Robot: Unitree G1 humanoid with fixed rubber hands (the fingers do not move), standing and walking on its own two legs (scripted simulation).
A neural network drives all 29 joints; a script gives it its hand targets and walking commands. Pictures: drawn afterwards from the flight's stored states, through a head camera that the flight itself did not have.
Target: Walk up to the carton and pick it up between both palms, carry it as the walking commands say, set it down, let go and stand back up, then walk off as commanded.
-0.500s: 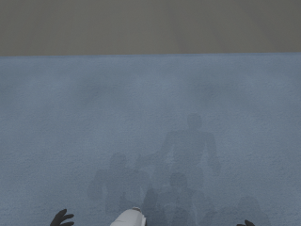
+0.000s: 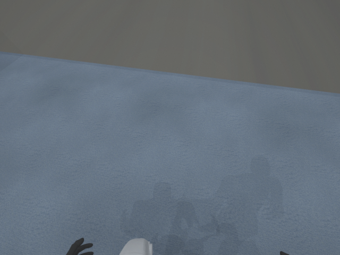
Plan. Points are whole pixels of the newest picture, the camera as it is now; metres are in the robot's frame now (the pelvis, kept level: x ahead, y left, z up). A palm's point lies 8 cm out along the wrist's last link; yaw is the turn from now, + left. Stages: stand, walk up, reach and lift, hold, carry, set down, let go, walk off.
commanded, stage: walk off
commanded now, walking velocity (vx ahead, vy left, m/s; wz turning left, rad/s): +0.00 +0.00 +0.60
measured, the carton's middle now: out of the picture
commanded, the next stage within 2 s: none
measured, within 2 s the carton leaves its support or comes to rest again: neither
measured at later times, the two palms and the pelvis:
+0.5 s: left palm out of the picture +0.12 +0.33 -0.12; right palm out of the picture +0.15 -0.17 -0.12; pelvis +0.03 +0.06 -0.01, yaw +7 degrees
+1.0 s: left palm out of the picture -0.01 +0.30 -0.11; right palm (250, 217) +0.24 -0.19 -0.11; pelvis +0.03 +0.03 -0.01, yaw +6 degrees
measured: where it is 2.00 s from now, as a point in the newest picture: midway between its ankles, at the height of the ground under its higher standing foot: outside the picture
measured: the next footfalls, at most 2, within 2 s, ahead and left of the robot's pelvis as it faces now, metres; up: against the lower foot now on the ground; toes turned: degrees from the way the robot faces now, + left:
left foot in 0.22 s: +0.10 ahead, +0.20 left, +0.00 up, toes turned +10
right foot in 0.56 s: +0.04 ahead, +0.00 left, +0.00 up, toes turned -8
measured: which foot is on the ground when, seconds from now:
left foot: up 0.00-0.20, down 0.22-0.58, up 0.60-1.00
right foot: down 0.00-0.22, up 0.24-0.54, down 0.56-1.00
